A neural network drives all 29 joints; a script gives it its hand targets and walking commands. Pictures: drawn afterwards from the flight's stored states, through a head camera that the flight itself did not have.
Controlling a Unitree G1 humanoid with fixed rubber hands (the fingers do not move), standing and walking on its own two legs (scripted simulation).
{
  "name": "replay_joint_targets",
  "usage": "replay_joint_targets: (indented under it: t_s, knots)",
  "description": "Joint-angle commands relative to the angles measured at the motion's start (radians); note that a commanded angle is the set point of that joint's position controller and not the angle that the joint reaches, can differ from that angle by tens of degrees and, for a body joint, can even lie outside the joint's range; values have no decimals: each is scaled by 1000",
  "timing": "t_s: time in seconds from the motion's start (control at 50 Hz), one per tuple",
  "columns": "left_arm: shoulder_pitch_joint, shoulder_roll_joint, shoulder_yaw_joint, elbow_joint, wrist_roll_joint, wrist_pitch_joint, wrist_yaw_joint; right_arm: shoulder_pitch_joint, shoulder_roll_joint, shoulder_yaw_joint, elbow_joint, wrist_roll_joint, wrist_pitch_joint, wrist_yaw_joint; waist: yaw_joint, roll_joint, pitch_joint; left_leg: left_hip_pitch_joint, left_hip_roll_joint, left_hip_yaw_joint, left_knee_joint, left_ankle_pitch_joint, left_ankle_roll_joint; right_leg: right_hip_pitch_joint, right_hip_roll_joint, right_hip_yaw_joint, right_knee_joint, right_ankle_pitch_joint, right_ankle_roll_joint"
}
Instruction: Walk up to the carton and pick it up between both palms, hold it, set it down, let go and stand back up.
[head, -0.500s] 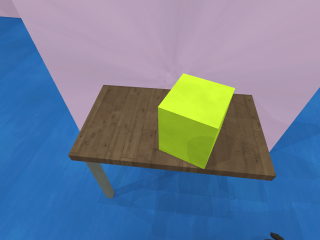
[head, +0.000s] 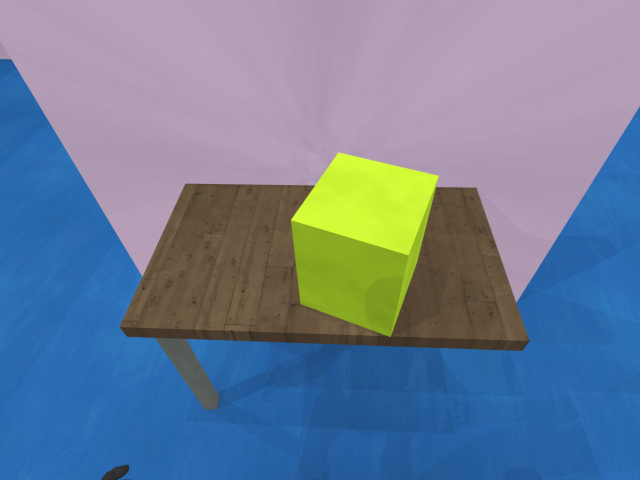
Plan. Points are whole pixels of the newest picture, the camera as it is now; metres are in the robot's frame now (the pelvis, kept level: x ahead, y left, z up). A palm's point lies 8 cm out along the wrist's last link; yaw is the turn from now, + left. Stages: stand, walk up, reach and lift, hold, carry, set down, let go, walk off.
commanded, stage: walk up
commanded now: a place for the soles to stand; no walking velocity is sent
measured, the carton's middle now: (364, 244) +0.57 -0.06 -0.09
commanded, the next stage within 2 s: none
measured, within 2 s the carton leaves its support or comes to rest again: neither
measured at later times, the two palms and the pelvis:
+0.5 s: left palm out of the picture +0.16 +0.23 -0.13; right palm out of the picture +0.07 -0.45 -0.13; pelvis +0.06 -0.10 -0.04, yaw -2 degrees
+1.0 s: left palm (186, 414) +0.25 +0.23 -0.13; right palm (608, 433) +0.23 -0.39 -0.12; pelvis +0.15 -0.09 -0.02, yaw -2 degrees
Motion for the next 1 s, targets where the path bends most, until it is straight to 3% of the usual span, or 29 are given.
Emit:
replay_joint_targets:
  t_s: [0.0, 0.02, 0.04, 0.06, 0.08, 0.1, 0.14, 0.18, 0.24, 0.28, 0.32, 0.34, 0.36, 0.38, 0.4, 0.42, 0.44, 0.48, 0.54, 0.62, 0.7, 0.72, 0.74, 0.76, 0.78, 0.82, 0.88, 0.94, 0.98]
  knots:
    - [-53, 212, 44, -53, 1, -14, 8, -59, -187, -27, -73, -1, -26, -8, 17, -33, -49, 5, 89, -79, -66, 27, 35, -24, -98, 78, -89, 33, -42]
    - [-61, 211, 45, -63, 1, -15, 8, -54, -189, -28, -77, -5, -26, -8, 12, -46, -35, -7, 90, -74, -63, 19, 37, -35, -97, 84, -94, 24, -43]
    - [-26, 280, 106, -141, 44, 14, -31, 92, -286, -77, -95, -11, -57, -21, -21, -122, -73, 50, 106, -112, -50, -292, 87, -121, -15, 31, 14, -319, -81]
    - [-60, 262, 108, -158, 47, 31, -51, 161, -342, -101, -77, -20, -67, -26, -52, -6, -3, 123, 190, -242, -120, -489, 129, -331, -1, 23, 138, -424, -73]
    - [-66, 243, 112, -177, 51, 44, -63, 194, -385, -128, -82, -29, -74, -33, -68, 117, 43, 117, 339, -421, -240, -601, 200, -439, 19, -22, 421, -357, -41]
    - [-57, 247, 116, -201, 59, 52, -66, 169, -387, -134, -115, -31, -83, -38, -56, 81, 71, 61, 419, -485, -246, -578, 240, -501, -12, 48, 536, -330, -29]
    - [-44, 239, 123, -230, 49, 45, -84, 138, -358, -133, -149, -27, -97, -44, -35, 13, 76, 78, 400, -422, -201, -357, 244, -493, -61, 101, 522, -260, -26]
    - [-18, 225, 126, -247, 41, 38, -98, 139, -319, -127, -170, -21, -104, -47, -31, 60, 26, 170, 317, -256, -149, -138, 205, -487, -61, 82, 473, -242, -25]
    - [-8, 213, 137, -287, 30, 40, -118, 111, -337, -123, -216, -26, -103, -41, -20, 190, 74, 13, 261, -134, -111, -105, 193, -371, -73, 5, 359, -219, -9]
    - [43, 218, 147, -287, 25, 37, -120, 60, -343, -122, -243, -35, -98, -34, 25, 226, 46, -107, 242, -71, -68, -79, 175, -200, -71, -40, 270, -177, -22]
    - [184, 216, 158, -236, 20, 30, -112, 25, -313, -108, -267, -31, -90, -33, 106, 158, 0, -251, 208, -18, 99, -65, 140, 35, -25, -122, 177, -5, -35]
    - [264, 252, 175, -205, 17, 24, -101, 52, -279, -96, -268, -38, -83, -36, 122, 62, -46, -340, 172, 13, 248, -133, 121, 172, -5, -134, 210, -7, -28]
    - [367, 303, 192, -183, 21, 19, -89, 96, -229, -78, -281, -36, -80, -40, 169, -120, -104, -462, 110, 47, 486, -205, 108, 311, 7, -106, 218, -97, -42]
    - [436, 350, 201, -191, 35, 19, -72, 114, -161, -53, -306, -28, -72, -44, 197, -318, -71, -563, -35, -14, 698, -449, 102, 257, -103, 114, 67, -305, -81]
    - [346, 387, 197, -252, 38, 19, -66, 149, -153, -45, -323, -10, -63, -44, 142, -331, -38, -567, -57, -93, 837, -461, 68, 84, -279, 487, -160, -656, -158]
    - [278, 413, 197, -275, 26, 24, -72, 135, -257, -74, -322, 2, -52, -38, 118, -224, 12, -515, -36, -126, 849, -436, 65, -61, -364, 658, -284, -844, -238]
    - [186, 432, 191, -311, 18, 26, -72, 177, -289, -85, -306, 11, -51, -38, 76, -236, 70, -474, -4, -125, 874, -414, 71, -161, -378, 695, -318, -899, -263]
    - [133, 351, 162, -332, 15, 15, -59, 225, -291, -93, -274, 20, -64, -40, 43, -160, 94, -443, 55, -108, 836, -275, 63, -167, -295, 448, -187, -555, -240]
    - [100, 284, 130, -321, 9, -6, -37, 312, -262, -82, -242, 2, -48, -17, 1, -105, 51, -295, 56, -81, 691, -181, 44, -274, -216, 217, -116, -368, -213]
    - [144, 286, 114, -308, 7, -23, -19, 230, -208, -65, -283, -7, -34, -3, 23, -132, 67, -248, 52, -60, 446, -136, 34, -289, -235, 172, -68, -250, -240]
    - [116, 259, 96, -316, -15, -11, -17, 240, -226, -74, -270, -22, -52, -12, -17, -88, -51, -49, -4, -35, 203, -19, 49, -302, -215, 100, 177, 19, -182]
    - [144, 217, 78, -312, -24, -7, -15, 226, -240, -77, -282, -26, -57, -21, -12, -23, -77, -34, 31, -97, 112, -20, 60, -289, -171, 43, 260, 42, -137]
    - [165, 169, 63, -315, -34, -1, -13, 188, -300, -82, -291, -41, -63, -25, 14, 171, -82, -62, 191, -356, 12, 66, 113, -312, -72, -45, 397, -46, -70]
    - [198, 167, 55, -301, -40, 10, -7, 93, -325, -80, -337, -20, -66, -24, 45, 197, -82, -108, 302, -508, -35, 27, 204, -294, 3, -77, 400, -327, -25]
    - [208, 228, 68, -262, -33, 14, -1, 56, -338, -81, -327, -9, -62, -20, 34, 200, -88, -185, 317, -528, -11, 16, 268, -203, -23, -27, 460, -409, -35]
    - [173, 230, 71, -253, -17, 5, 0, 65, -277, -64, -321, -3, -59, -23, 28, 154, -84, -137, 244, -364, 76, 245, 229, -190, -25, -36, 375, -393, -49]
    - [155, 216, 71, -239, -34, -3, 2, 80, -234, -53, -295, 15, -62, -29, 40, 78, -128, -72, 154, -215, 210, 614, 138, -109, -31, -55, 236, -33, -46]
    - [133, 217, 66, -232, -24, -7, 16, 66, -225, -49, -283, 22, -49, -29, 28, 73, -194, -45, 141, -176, 240, 573, 103, -30, -47, -27, 150, 144, -53]
    - [115, 235, 65, -229, -8, -10, 17, 59, -213, -44, -289, 17, -46, -26, 17, 63, -193, -102, 137, -182, 191, 388, 101, 12, -83, -7, 159, 170, -62]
